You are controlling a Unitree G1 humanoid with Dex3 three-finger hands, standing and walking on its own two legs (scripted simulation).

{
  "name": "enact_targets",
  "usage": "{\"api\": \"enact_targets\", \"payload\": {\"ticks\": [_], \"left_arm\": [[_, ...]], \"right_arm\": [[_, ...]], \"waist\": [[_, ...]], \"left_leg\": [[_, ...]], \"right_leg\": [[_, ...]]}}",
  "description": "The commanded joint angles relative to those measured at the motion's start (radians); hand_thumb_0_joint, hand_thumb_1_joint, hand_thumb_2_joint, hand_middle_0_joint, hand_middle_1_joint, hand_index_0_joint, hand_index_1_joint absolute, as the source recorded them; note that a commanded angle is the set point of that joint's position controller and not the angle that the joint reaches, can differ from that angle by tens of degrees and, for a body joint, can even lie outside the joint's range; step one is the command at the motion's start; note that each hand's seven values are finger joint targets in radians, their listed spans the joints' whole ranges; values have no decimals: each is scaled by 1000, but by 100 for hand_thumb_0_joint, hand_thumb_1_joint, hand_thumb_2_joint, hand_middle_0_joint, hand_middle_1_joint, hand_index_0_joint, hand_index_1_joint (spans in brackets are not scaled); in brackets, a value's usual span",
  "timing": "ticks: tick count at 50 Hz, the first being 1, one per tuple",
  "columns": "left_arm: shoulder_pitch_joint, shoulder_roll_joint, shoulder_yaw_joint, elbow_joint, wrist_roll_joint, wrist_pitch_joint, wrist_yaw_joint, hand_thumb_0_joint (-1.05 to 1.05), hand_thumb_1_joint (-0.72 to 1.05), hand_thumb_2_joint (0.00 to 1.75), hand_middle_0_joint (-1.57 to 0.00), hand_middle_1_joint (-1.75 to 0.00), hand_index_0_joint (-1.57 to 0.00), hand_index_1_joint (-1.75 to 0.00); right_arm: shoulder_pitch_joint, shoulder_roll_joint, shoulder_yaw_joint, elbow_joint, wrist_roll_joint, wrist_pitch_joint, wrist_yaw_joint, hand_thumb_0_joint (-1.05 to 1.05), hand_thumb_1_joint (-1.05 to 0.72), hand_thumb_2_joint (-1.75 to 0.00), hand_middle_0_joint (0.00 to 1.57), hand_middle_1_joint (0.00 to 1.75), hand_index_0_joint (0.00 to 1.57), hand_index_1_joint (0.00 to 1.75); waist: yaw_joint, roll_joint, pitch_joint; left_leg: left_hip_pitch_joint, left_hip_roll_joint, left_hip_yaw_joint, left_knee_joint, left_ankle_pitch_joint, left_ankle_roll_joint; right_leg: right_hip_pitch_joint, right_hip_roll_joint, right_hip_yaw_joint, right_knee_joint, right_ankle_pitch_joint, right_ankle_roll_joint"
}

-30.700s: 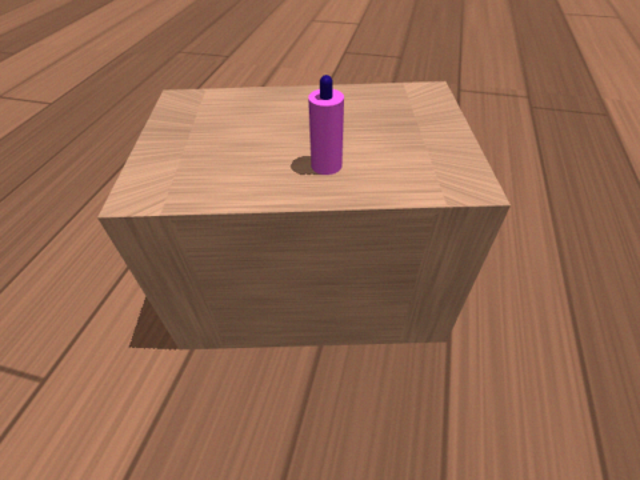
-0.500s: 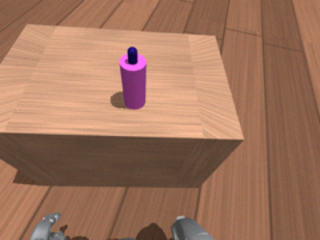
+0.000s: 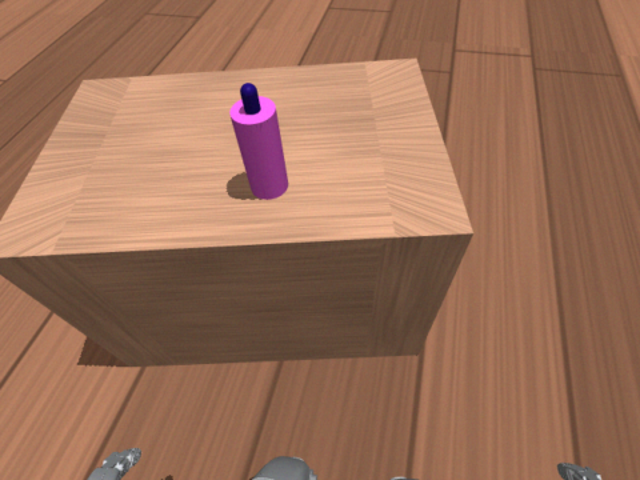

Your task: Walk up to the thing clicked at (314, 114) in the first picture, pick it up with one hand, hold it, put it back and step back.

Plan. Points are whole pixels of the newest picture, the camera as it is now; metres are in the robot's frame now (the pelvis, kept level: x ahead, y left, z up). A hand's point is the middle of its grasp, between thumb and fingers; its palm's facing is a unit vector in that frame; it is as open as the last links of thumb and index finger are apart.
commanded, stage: step back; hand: left
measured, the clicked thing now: (259, 141) +0.67 +0.15 +0.00
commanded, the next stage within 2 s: none
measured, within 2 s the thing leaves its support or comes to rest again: neither
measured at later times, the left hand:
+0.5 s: hand out of the picture -0.08 +0.28 -0.17, palm faces +0.01 -0.93 -0.36, open 7.4 cm
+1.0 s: hand out of the picture -0.18 +0.23 -0.15, palm faces +0.08 -0.92 -0.39, open 7.4 cm
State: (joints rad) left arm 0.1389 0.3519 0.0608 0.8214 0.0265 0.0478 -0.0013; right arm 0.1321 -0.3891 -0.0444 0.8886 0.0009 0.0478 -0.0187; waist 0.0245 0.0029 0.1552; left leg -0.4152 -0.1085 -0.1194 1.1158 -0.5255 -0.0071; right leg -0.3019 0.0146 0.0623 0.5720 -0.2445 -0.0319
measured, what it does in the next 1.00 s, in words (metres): walks backwards: left foot, then right foot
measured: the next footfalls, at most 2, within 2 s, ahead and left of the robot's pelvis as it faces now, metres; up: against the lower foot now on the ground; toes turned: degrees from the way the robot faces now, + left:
left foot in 0.18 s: -0.04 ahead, +0.13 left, +0.00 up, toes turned +1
right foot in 0.60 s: -0.17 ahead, -0.16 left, +0.00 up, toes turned +2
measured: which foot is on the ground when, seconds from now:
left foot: up 0.00-0.16, down 0.18-0.64, up 0.66-0.94, down 0.96-1.00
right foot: down 0.00-0.20, up 0.22-0.58, down 0.60-0.98, up 1.00-1.00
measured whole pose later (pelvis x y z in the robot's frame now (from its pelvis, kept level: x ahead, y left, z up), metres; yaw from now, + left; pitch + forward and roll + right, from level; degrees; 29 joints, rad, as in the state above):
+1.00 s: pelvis -0.32 -0.05 -0.02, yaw +5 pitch -3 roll +3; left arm 0.06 0.41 0.07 0.75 0.02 0.07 0.01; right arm 0.22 -0.35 -0.04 0.90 -0.04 0.03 -0.02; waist 0.01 -0.09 0.21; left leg -0.24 -0.07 0.00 0.65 -0.35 0.01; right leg -0.45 -0.07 0.01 0.75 -0.27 -0.01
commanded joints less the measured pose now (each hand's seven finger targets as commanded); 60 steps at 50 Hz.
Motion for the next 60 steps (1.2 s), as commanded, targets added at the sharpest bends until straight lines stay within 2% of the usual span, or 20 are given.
{"api": "enact_targets", "payload": {"ticks": [1, 5, 8, 10, 11, 12, 15, 23, 29, 31, 32, 33, 37, 45, 47, 48, 50, 51, 54, 60], "left_arm": [[1, 221, 70, -112, 12, -26, 26, 0, 90, 90, -20, -30, -20, -30], [-3, 238, 76, -132, 8, -10, 27, 0, 90, 90, -20, -30, -20, -30], [-30, 253, 69, -141, -5, 10, 16, 0, 90, 90, -20, -30, -20, -30], [-18, 182, 52, -154, -10, 13, 12, 0, 90, 90, -20, -30, -20, -30], [-97, 235, 80, -156, 4, 12, 29, 0, 90, 90, -20, -30, -20, -30], [-100, 256, 85, -144, 13, 12, 31, 0, 90, 90, -20, -30, -20, -30], [43, 228, 85, -80, -15, 14, 18, 0, 90, 90, -20, -30, -20, -30], [37, 204, 73, -94, 1, -2, 13, 0, 90, 90, -20, -30, -20, -30], [205, 213, 78, 12, 6, -16, 1, 0, 90, 90, -20, -30, -20, -30], [195, 305, 108, -2, 28, -18, -3, 0, 90, 90, -20, -30, -20, -30], [100, 401, 125, -48, 20, -11, -8, 0, 90, 90, -20, -30, -20, -30], [4, 432, 125, -89, 27, -15, -2, 0, 90, 90, -20, -30, -20, -30], [-112, 254, 90, -111, 19, -21, 14, 0, 90, 90, -20, -30, -20, -30], [7, 252, 84, -125, 10, -2, 35, 0, 90, 90, -20, -30, -20, -30], [-18, 249, 70, -135, 0, 14, 24, 0, 90, 90, -20, -30, -20, -30], [6, 223, 58, -141, -3, 19, 20, 0, 90, 90, -20, -30, -20, -30], [-77, 226, 66, -160, -10, 21, 28, 0, 90, 90, -20, -30, -20, -30], [-107, 260, 77, -148, 0, 22, 31, 0, 90, 90, -20, -30, -20, -30], [9, 228, 71, -88, -20, 22, 17, 0, 90, 90, -20, -30, -20, -30], [23, 195, 51, -79, -6, -9, 14, 0, 90, 90, -20, -30, -20, -30]], "right_arm": [[50, -184, -36, -62, 6, -32, -24, 0, -90, -90, 20, 30, 20, 30], [91, -177, -42, -66, -9, -45, -22, 0, -90, -90, 20, 30, 20, 30], [145, -178, -62, -40, -26, -50, -14, 0, -90, -90, 20, 30, 20, 30], [96, -324, -95, -62, -56, -51, -9, 0, -90, -90, 20, 30, 20, 30], [68, -389, -106, -85, -43, -50, -3, 0, -90, -90, 20, 30, 20, 30], [11, -375, -106, -98, -43, -57, -9, 0, -90, -90, 20, 30, 20, 30], [-83, -242, -69, -117, -47, -64, -16, 0, -90, -90, 20, 30, 20, 30], [54, -248, -87, -116, -28, -53, -20, 0, -90, -90, 20, 30, 20, 30], [-47, -278, -84, -154, -24, -20, -9, 0, -90, -90, 20, 30, 20, 30], [-37, -206, -65, -168, -11, -14, -6, 0, -90, -90, 20, 30, 20, 30], [-54, -178, -65, -178, -8, -15, -22, 0, -90, -90, 20, 30, 20, 30], [-45, -226, -85, -158, -13, -10, -32, 0, -90, -90, 20, 30, 20, 30], [78, -201, -61, -84, -1, -22, -18, 0, -90, -90, 20, 30, 20, 30], [119, -165, -46, -88, -26, -54, -23, 0, -90, -90, 20, 30, 20, 30], [177, -174, -60, -52, -29, -55, -20, 0, -90, -90, 20, 30, 20, 30], [172, -217, -73, -51, -39, -52, -20, 0, -90, -90, 20, 30, 20, 30], [102, -397, -103, -94, -47, -45, -11, 0, -90, -90, 20, 30, 20, 30], [47, -385, -105, -105, -49, -53, -19, 0, -90, -90, 20, 30, 20, 30], [-39, -251, -61, -121, -49, -54, -26, 0, -90, -90, 20, 30, 20, 30], [38, -237, -67, -116, -39, -32, -14, 0, -90, -90, 20, 30, 20, 30]], "waist": [[15, -145, -204], [8, -208, -264], [-33, -149, -255], [-29, 218, -207], [-84, 241, -162], [-69, 218, -126], [39, 108, -129], [-59, 178, -203], [16, 179, -258], [22, -67, -195], [42, -275, -143], [32, -319, -64], [-52, -146, -75], [12, -225, -244], [-15, -143, -257], [-4, -67, -260], [-52, 244, -219], [-51, 225, -161], [33, 110, -150], [-25, 204, -193]], "left_leg": [[-88, 3, 13, -81, 3, -23], [17, 88, 71, -422, 29, -13], [215, 77, 117, -725, 356, 18], [324, 414, -356, -815, 447, 148], [97, 542, -455, -837, 465, 290], [16, 555, -468, -853, 440, 317], [178, 334, -105, -734, 662, 186], [391, 365, -86, -656, 682, 256], [160, 320, -39, -547, 497, 169], [-106, 140, -11, -383, 151, 60], [-97, 8, 48, -131, -83, 5], [-23, 55, -22, 41, -100, -2], [-60, -15, -29, 92, 89, -2], [5, 96, 84, -517, 81, 2], [159, 70, 124, -740, 360, 17], [254, 161, -10, -740, 430, 47], [138, 524, -432, -786, 589, 303], [9, 558, -474, -809, 570, 338], [110, 355, -112, -685, 760, 229], [325, 341, -86, -615, 691, 234]], "right_leg": [[259, -193, 170, -101, 474, -184], [309, -236, 178, -36, 487, -178], [148, -170, 120, 46, 296, -97], [-244, 55, 4, 304, -260, 5], [-161, 82, 81, 504, -419, 30], [-131, 75, 148, 642, -388, 26], [-225, 116, 174, 737, -223, 15], [-185, 56, 82, 415, -271, 87], [160, 12, -55, -125, -25, 24], [183, -153, 259, -191, -98, -56], [-61, -364, 453, -306, -180, -204], [-275, -442, 566, -373, -266, -266], [-94, -190, 123, -178, 69, -126], [297, -263, 139, 31, 473, -151], [192, -202, 77, 118, 361, -96], [45, -156, 69, 161, 203, -55], [-148, 33, 9, 501, -403, 22], [-94, 11, 105, 641, -413, 24], [-159, 80, 126, 728, -281, 17], [-135, 16, 28, 285, -288, 59]]}}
